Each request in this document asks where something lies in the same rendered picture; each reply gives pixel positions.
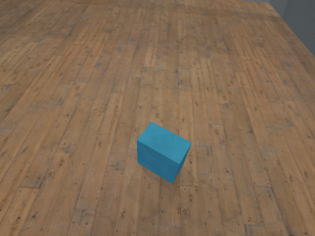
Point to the carton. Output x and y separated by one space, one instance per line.
162 151

